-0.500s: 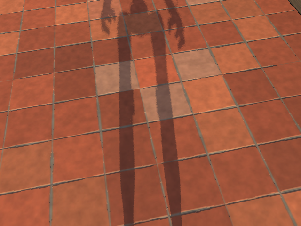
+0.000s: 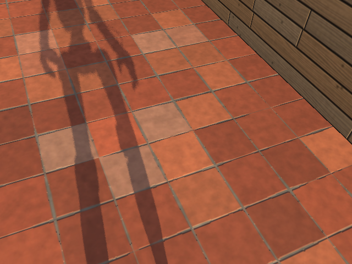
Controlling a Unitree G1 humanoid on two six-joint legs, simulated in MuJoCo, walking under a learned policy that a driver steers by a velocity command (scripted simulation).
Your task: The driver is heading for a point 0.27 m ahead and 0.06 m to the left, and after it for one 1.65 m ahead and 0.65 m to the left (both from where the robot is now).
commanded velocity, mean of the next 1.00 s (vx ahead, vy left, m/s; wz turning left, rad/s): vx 0.15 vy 0.00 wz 0.40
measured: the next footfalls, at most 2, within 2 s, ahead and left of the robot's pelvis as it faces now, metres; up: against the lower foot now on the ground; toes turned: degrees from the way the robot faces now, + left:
right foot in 0.24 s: +0.24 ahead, -0.12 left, +0.00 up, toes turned +2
left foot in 0.70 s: +0.21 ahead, +0.09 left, +0.00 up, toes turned +21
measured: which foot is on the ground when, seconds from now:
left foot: down 0.00-0.24, up 0.26-0.68, down 0.70-1.00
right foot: up 0.00-0.22, down 0.24-0.70, up 0.72-1.00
